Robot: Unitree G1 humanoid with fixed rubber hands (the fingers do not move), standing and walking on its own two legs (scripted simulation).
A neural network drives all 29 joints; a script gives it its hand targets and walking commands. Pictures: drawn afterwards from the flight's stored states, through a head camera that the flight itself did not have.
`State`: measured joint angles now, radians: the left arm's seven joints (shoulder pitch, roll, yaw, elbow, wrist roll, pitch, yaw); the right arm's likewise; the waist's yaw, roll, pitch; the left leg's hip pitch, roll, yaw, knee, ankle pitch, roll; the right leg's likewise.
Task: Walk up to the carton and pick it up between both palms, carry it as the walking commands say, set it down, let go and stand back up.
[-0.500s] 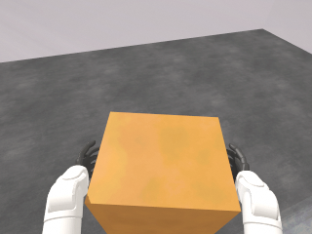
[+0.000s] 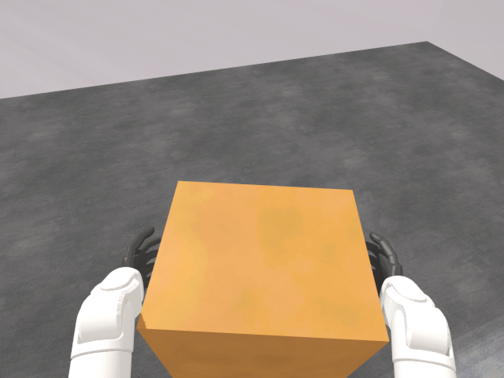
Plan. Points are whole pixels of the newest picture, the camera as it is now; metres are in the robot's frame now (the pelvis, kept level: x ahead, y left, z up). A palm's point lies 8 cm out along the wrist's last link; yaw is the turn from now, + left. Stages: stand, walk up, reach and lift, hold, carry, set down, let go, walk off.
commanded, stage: carry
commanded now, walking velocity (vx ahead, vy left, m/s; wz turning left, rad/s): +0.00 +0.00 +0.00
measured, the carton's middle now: (259, 289) +0.29 +0.00 -0.04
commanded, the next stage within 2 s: hold in 0.14 s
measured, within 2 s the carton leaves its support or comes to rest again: neither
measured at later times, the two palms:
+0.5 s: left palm (144, 257) +0.30 +0.18 +0.04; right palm (385, 260) +0.31 -0.21 +0.04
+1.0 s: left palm (155, 268) +0.31 +0.18 -0.01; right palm (378, 270) +0.32 -0.21 +0.00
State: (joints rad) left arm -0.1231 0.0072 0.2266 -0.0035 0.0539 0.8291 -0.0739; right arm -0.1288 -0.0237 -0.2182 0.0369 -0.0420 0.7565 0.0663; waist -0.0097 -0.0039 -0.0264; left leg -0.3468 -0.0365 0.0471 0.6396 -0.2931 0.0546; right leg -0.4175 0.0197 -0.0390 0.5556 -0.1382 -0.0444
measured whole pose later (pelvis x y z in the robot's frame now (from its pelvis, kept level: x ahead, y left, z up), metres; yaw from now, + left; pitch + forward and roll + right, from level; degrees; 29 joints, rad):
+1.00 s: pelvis +0.03 -0.01 +0.01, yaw +0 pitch -1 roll +0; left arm -0.20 0.00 0.28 0.45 0.14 0.47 -0.11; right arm -0.22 -0.02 -0.26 0.39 -0.13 0.50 0.08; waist -0.01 0.01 0.02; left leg -0.25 -0.04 0.04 0.57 -0.31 0.05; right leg -0.35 0.02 -0.04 0.55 -0.19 -0.04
